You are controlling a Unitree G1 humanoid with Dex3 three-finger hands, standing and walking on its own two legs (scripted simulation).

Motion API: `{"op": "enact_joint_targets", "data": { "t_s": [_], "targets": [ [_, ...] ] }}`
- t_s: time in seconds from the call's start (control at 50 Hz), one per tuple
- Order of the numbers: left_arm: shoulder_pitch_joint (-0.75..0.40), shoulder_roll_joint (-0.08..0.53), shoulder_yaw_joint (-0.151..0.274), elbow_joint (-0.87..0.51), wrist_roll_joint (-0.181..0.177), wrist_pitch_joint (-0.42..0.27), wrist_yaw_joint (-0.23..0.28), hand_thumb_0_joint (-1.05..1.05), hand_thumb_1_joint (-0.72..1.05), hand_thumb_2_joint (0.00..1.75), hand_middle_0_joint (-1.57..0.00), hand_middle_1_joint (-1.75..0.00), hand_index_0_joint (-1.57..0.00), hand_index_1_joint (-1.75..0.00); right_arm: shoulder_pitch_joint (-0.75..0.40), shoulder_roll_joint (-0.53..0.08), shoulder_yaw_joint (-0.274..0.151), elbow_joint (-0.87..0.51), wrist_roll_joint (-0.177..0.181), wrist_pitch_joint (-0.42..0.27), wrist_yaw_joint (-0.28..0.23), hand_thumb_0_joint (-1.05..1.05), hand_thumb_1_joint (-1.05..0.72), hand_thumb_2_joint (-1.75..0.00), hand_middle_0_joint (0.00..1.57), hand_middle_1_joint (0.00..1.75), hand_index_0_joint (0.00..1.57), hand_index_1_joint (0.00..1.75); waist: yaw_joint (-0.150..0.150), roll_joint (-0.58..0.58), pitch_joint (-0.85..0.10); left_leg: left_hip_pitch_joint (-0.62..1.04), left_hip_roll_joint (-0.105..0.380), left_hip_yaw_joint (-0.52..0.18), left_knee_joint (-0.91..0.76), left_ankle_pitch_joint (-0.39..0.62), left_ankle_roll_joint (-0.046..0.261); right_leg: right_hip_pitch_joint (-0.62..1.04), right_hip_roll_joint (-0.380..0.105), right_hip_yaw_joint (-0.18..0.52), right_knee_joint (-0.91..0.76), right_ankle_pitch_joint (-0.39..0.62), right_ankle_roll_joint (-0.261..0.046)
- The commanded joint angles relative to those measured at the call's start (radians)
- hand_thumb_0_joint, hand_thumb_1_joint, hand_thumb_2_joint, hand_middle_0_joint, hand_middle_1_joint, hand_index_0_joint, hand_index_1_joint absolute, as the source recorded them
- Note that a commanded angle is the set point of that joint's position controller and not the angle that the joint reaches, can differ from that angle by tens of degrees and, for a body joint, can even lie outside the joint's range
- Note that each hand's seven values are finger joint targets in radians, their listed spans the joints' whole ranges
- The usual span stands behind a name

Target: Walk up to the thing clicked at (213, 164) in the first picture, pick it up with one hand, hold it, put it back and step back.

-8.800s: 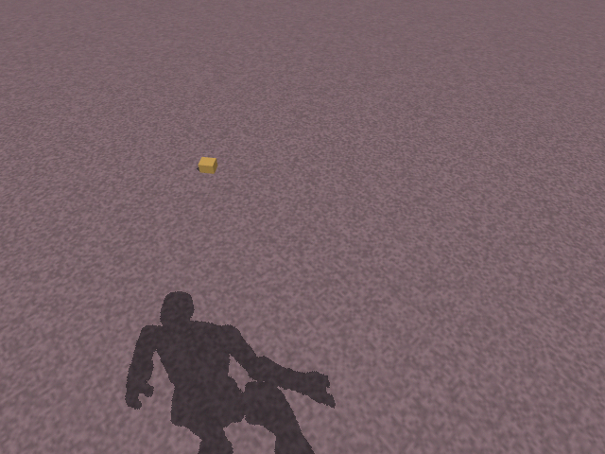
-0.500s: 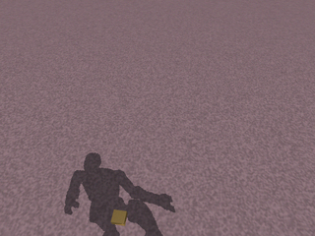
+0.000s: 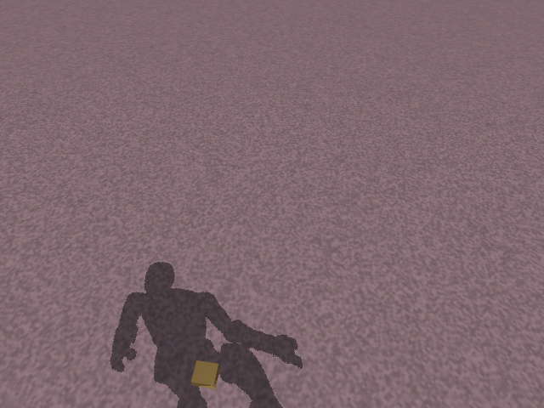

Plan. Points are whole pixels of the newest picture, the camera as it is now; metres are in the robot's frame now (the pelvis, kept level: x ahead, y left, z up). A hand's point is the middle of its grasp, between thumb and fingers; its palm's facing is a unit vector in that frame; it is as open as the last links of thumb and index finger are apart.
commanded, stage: stand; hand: left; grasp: from above
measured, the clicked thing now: (206, 374) +0.36 +0.21 -0.76
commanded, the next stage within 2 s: rise first in 0.06 s
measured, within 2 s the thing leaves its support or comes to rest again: neither
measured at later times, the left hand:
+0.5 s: hand out of the picture +0.14 +0.25 -0.18, palm faces -0.07 -0.93 -0.36, open 10.3 cm
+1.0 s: hand out of the picture +0.11 +0.26 -0.27, palm faces -0.23 -0.85 -0.48, open 13.5 cm
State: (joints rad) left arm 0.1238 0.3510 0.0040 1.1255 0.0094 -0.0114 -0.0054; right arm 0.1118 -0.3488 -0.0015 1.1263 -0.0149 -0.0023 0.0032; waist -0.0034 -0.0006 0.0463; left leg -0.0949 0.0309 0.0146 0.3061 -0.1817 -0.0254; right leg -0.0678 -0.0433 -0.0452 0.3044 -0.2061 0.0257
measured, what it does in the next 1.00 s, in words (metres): lowers itself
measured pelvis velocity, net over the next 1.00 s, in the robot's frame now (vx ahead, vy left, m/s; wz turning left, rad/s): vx -0.03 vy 0.00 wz -0.01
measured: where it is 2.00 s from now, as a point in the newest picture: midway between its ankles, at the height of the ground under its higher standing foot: outside the picture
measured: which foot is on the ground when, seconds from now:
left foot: down 0.00-1.00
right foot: down 0.00-1.00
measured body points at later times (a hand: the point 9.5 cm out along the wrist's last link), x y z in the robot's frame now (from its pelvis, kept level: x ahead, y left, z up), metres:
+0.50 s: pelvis -0.02 +0.00 -0.03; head +0.04 +0.01 +0.42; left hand +0.15 +0.30 -0.15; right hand +0.07 -0.26 -0.15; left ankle -0.01 +0.13 -0.75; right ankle -0.03 -0.13 -0.75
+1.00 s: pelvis -0.03 +0.00 -0.12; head +0.08 +0.02 +0.31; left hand +0.12 +0.31 -0.23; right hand +0.15 -0.25 -0.22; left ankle -0.01 +0.13 -0.75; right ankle -0.03 -0.13 -0.75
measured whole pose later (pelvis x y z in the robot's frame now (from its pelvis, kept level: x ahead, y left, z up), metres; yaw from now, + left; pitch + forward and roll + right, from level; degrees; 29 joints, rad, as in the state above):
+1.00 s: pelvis -0.03 +0.00 -0.12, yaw +0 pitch +21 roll -2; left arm 0.22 0.34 0.14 0.51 0.30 0.13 -0.01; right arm 0.16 -0.23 -0.04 0.56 0.00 -0.15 -0.01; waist -0.03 0.00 -0.14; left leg -1.09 0.05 -0.03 1.28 -0.56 -0.02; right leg -1.04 -0.04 -0.04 1.25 -0.58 0.02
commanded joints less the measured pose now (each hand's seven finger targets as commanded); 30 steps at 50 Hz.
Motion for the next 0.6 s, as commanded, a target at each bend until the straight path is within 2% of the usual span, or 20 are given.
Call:
{"op": "enact_joint_targets", "data": {
  "t_s": [0.0, 0.06, 0.12, 0.14, 0.16, 0.18, 0.2, 0.22, 0.24, 0.26, 0.28, 0.3, 0.32, 0.34, 0.38, 0.42, 0.46, 0.52, 0.56, 0.58],
  "targets": [
    [-0.024, 0.216, 0.041, -0.057, 0.002, -0.017, 0.016, 0.00, 0.90, 0.90, -0.20, -0.30, -0.20, -0.30, -0.028, -0.211, -0.035, -0.060, 0.006, -0.026, -0.012, 0.00, -0.90, -0.90, 0.20, 0.30, 0.20, 0.30, 0.003, 0.002, -0.080, 0.026, 0.110, -0.069, -0.021, 0.228, 0.040, 0.001, -0.107, 0.074, -0.033, 0.224, -0.040],
    [-0.027, 0.212, 0.041, -0.057, -0.001, -0.016, 0.015, 0.00, 0.90, 0.90, -0.20, -0.30, -0.20, -0.30, -0.029, -0.216, -0.034, -0.058, 0.007, -0.026, -0.013, 0.00, -0.90, -0.90, 0.20, 0.30, 0.20, 0.30, 0.006, 0.006, -0.060, 0.016, 0.108, -0.070, -0.027, 0.205, 0.040, -0.008, -0.107, 0.082, -0.043, 0.196, -0.038],
    [-0.024, 0.216, 0.043, -0.057, 0.003, -0.015, 0.015, 0.00, 0.90, 0.90, -0.20, -0.30, -0.20, -0.30, -0.028, -0.213, -0.035, -0.063, 0.005, -0.026, -0.014, 0.00, -0.90, -0.90, 0.20, 0.30, 0.20, 0.30, 0.004, -0.006, -0.077, 0.028, 0.112, -0.071, -0.027, 0.216, 0.040, -0.009, -0.104, 0.075, -0.035, 0.192, -0.040],
    [-0.029, 0.214, 0.042, -0.058, 0.002, -0.015, 0.016, 0.00, 0.84, 0.94, -0.18, -0.37, -0.18, -0.36, -0.030, -0.218, -0.036, -0.062, 0.006, -0.025, -0.014, 0.00, -0.93, -0.91, 0.20, 0.30, 0.20, 0.30, 0.004, 0.002, -0.066, 0.023, 0.111, -0.072, -0.027, 0.221, 0.039, -0.011, -0.103, 0.077, -0.037, 0.199, -0.041],
    [-0.380, 0.058, 0.052, -0.408, -0.050, -0.109, 0.029, 0.00, 0.78, 0.92, -0.26, -0.39, -0.24, -0.44, -0.013, -0.052, -0.003, -0.336, 0.072, -0.070, -0.033, 0.00, -0.92, -0.91, 0.20, 0.30, 0.20, 0.30, -0.115, 0.036, 0.014, -0.103, -0.031, 0.044, 0.045, 0.053, 0.032, -0.246, 0.032, 0.018, 0.034, 0.133, -0.028],
    [-0.483, 0.080, 0.052, -0.336, -0.048, -0.096, 0.033, 0.00, 0.71, 0.87, -0.28, -0.47, -0.24, -0.50, 0.042, -0.074, -0.002, -0.275, 0.073, -0.067, -0.042, 0.00, -0.86, -0.89, 0.20, 0.30, 0.20, 0.30, -0.089, 0.006, -0.037, -0.100, -0.036, 0.037, 0.059, 0.026, 0.036, -0.200, 0.030, 0.006, 0.045, 0.102, -0.026],
    [-0.301, 0.164, 0.103, -0.178, -0.028, -0.058, 0.032, 0.00, 0.63, 0.85, -0.27, -0.55, -0.25, -0.58, 0.080, -0.109, -0.023, -0.286, 0.078, -0.055, -0.053, 0.00, -0.87, -0.90, 0.20, 0.30, 0.20, 0.30, -0.059, -0.037, -0.004, -0.136, -0.029, 0.036, 0.073, 0.011, 0.035, -0.200, 0.040, -0.007, 0.051, 0.063, -0.030],
    [-0.262, 0.199, 0.134, -0.114, -0.006, -0.041, 0.020, 0.00, 0.55, 0.83, -0.27, -0.60, -0.26, -0.61, 0.095, -0.113, -0.039, -0.300, 0.070, -0.050, -0.052, 0.00, -0.85, -0.89, 0.20, 0.30, 0.20, 0.30, -0.049, -0.038, -0.049, -0.166, -0.036, 0.035, 0.117, 0.014, 0.036, -0.220, 0.039, -0.003, 0.084, 0.056, -0.034],
    [-0.319, 0.228, 0.148, -0.121, 0.013, -0.037, 0.007, 0.00, 0.47, 0.84, -0.26, -0.67, -0.26, -0.67, 0.101, -0.108, -0.044, -0.326, 0.068, -0.050, -0.054, 0.00, -0.90, -0.90, 0.20, 0.30, 0.20, 0.30, -0.044, -0.041, -0.088, -0.183, -0.036, 0.029, 0.152, 0.034, 0.038, -0.241, 0.039, -0.004, 0.123, 0.075, -0.036],
    [-0.303, 0.245, 0.175, -0.106, 0.042, -0.042, -0.005, 0.00, 0.39, 0.82, -0.25, -0.75, -0.27, -0.74, 0.109, -0.111, -0.066, -0.349, 0.050, -0.053, -0.053, 0.00, -0.91, -0.90, 0.20, 0.30, 0.20, 0.30, -0.029, -0.041, -0.166, -0.188, -0.033, 0.026, 0.193, 0.066, 0.036, -0.241, 0.037, 0.000, 0.171, 0.110, -0.037],
    [-0.210, 0.225, 0.187, -0.054, 0.072, -0.032, -0.016, 0.00, 0.31, 0.81, -0.24, -0.82, -0.26, -0.79, 0.141, -0.105, -0.078, -0.355, 0.038, -0.056, -0.048, 0.00, -0.91, -0.90, 0.20, 0.30, 0.20, 0.30, -0.017, -0.009, -0.203, -0.222, -0.041, 0.024, 0.237, 0.095, 0.030, -0.258, 0.035, 0.001, 0.215, 0.130, -0.040],
    [-0.130, 0.200, 0.194, -0.063, 0.089, -0.022, -0.026, 0.00, 0.23, 0.82, -0.23, -0.86, -0.25, -0.83, 0.158, -0.094, -0.088, -0.381, 0.032, -0.058, -0.040, 0.00, -0.90, -0.90, 0.20, 0.30, 0.20, 0.30, 0.012, 0.010, -0.258, -0.239, -0.045, 0.023, 0.269, 0.120, 0.026, -0.245, 0.035, 0.003, 0.250, 0.142, -0.044],
    [-0.098, 0.204, 0.207, -0.105, 0.102, -0.013, -0.026, 0.00, 0.15, 0.82, -0.23, -0.88, -0.25, -0.85, 0.159, -0.090, -0.090, -0.414, 0.033, -0.059, -0.036, 0.00, -0.92, -0.90, 0.20, 0.30, 0.20, 0.30, 0.032, 0.036, -0.298, -0.237, -0.047, 0.024, 0.280, 0.141, 0.021, -0.235, 0.036, 0.003, 0.271, 0.151, -0.047],
    [-0.079, 0.201, 0.209, -0.138, 0.113, 0.000, -0.020, 0.00, 0.07, 0.81, -0.24, -0.88, -0.27, -0.86, 0.151, -0.082, -0.091, -0.444, 0.035, -0.058, -0.035, 0.00, -0.92, -0.90, 0.20, 0.30, 0.20, 0.30, 0.036, 0.052, -0.312, -0.242, -0.051, 0.024, 0.285, 0.154, 0.018, -0.233, 0.036, 0.005, 0.276, 0.158, -0.047],
    [-0.083, 0.163, 0.187, -0.192, 0.120, 0.040, -0.011, 0.00, -0.09, 0.81, -0.26, -0.87, -0.27, -0.86, 0.135, -0.075, -0.091, -0.484, 0.042, -0.059, -0.032, 0.00, -0.90, -0.90, 0.20, 0.30, 0.20, 0.30, 0.022, 0.036, -0.285, -0.274, -0.049, 0.017, 0.283, 0.135, 0.018, -0.263, 0.041, 0.000, 0.272, 0.131, -0.045],
    [-0.081, 0.171, 0.195, -0.227, 0.137, 0.082, 0.000, 0.00, -0.25, 0.82, -0.29, -0.83, -0.28, -0.84, 0.110, -0.071, -0.091, -0.525, 0.046, -0.059, -0.027, 0.00, -0.90, -0.90, 0.20, 0.30, 0.20, 0.30, 0.014, 0.011, -0.265, -0.317, -0.043, 0.015, 0.307, 0.093, 0.021, -0.306, 0.044, -0.004, 0.287, 0.085, -0.044],
    [-0.102, 0.169, 0.193, -0.276, 0.151, 0.100, 0.004, 0.00, -0.38, 0.84, -0.27, -0.86, -0.26, -0.87, 0.102, -0.069, -0.092, -0.551, 0.043, -0.065, -0.020, 0.00, -0.90, -0.90, 0.20, 0.30, 0.20, 0.30, 0.001, 0.008, -0.256, -0.372, -0.037, 0.015, 0.365, 0.060, 0.024, -0.370, 0.046, -0.007, 0.340, 0.050, -0.041],
    [-0.065, 0.152, 0.204, -0.292, 0.174, 0.107, 0.009, 0.00, -0.43, 0.85, -0.27, -0.90, -0.26, -0.91, 0.134, -0.063, -0.096, -0.560, 0.038, -0.082, -0.014, 0.00, -0.92, -0.91, 0.20, 0.30, 0.20, 0.30, -0.008, 0.028, -0.257, -0.445, -0.027, 0.009, 0.451, 0.013, 0.022, -0.484, 0.048, -0.006, 0.439, -0.004, -0.042],
    [-0.129, 0.177, 0.217, -0.448, 0.184, 0.086, 0.012, 0.00, -0.46, 0.88, -0.26, -0.89, -0.24, -0.91, 0.129, -0.052, -0.100, -0.590, 0.033, -0.099, -0.012, 0.00, -0.91, -0.91, 0.20, 0.30, 0.20, 0.30, -0.006, 0.055, -0.295, -0.495, -0.024, 0.001, 0.502, -0.043, 0.022, -0.549, 0.046, -0.002, 0.492, -0.056, -0.043],
    [-0.060, 0.165, 0.225, -0.402, 0.190, 0.089, 0.015, 0.00, -0.46, 0.88, -0.26, -0.90, -0.24, -0.92, 0.125, -0.045, -0.093, -0.602, 0.033, -0.107, -0.013, 0.00, -0.91, -0.91, 0.20, 0.30, 0.20, 0.30, -0.011, 0.037, -0.303, -0.517, -0.020, -0.003, 0.521, -0.069, 0.025, -0.571, 0.047, -0.001, 0.513, -0.077, -0.043]
  ]
}}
